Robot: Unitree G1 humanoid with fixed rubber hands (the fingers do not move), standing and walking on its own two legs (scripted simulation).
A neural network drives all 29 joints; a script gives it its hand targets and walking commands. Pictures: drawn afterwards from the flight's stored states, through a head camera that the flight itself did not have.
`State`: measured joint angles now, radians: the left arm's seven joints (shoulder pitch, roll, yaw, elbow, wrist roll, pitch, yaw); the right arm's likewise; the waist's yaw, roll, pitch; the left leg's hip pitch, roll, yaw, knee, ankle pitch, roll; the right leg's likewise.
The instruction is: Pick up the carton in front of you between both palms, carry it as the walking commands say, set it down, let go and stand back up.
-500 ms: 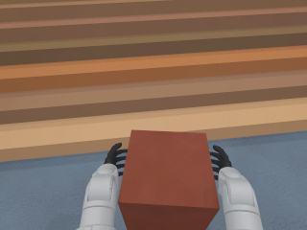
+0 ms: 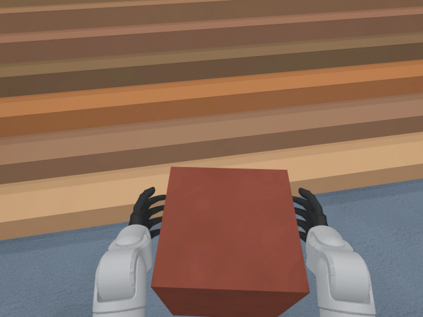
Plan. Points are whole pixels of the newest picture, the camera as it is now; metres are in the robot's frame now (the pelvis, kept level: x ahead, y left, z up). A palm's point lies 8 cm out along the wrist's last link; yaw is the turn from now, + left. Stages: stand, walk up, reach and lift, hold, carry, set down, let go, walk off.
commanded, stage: carry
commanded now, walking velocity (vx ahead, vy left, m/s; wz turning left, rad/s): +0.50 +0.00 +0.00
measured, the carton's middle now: (225, 247) +0.28 +0.01 +0.03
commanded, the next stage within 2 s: none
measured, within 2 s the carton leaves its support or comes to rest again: neither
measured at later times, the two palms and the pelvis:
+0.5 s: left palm (151, 159) +0.49 +0.19 +0.08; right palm (274, 155) +0.51 -0.12 +0.07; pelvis +0.28 +0.03 -0.02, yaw +1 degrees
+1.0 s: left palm (169, 73) +0.89 +0.20 +0.14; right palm (258, 74) +0.90 -0.12 +0.13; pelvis +0.58 +0.03 -0.01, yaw +3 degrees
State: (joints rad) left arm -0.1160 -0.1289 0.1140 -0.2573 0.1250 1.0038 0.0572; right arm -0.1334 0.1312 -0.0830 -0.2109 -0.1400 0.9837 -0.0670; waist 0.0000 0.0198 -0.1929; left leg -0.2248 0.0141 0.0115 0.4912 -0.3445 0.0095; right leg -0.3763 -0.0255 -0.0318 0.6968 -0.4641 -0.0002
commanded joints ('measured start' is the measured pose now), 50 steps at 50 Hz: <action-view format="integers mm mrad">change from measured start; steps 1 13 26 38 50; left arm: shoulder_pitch -420 -238 -145 -309 -788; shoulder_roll -830 -671 -571 -461 -479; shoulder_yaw -706 -550 -609 -534 -360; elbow -155 -366 -447 -381 -9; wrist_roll -304 -257 -318 -247 -285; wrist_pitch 50 132 105 120 120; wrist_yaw -108 113 110 148 191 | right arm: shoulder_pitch -378 -184 -67 -332 -822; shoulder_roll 833 682 603 448 491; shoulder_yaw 650 536 525 551 379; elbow -216 -348 -421 -454 -103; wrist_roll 297 310 299 377 300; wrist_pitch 60 158 110 139 132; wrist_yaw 106 -75 -121 -87 -192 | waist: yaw -29 15 -27 -24 58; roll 133 -104 211 101 67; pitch -33 -28 -236 -23 -140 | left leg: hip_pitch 298 -557 465 155 237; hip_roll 281 107 358 246 138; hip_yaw -349 59 -425 -53 174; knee -222 479 -168 -360 161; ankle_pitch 243 40 -192 104 762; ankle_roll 182 -5 186 149 67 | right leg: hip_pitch -300 434 -157 -330 105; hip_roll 12 -301 0 -90 74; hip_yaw -75 239 -143 -51 -205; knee -65 -568 391 155 -197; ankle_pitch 18 244 227 336 341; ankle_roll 1 -162 25 -17 -79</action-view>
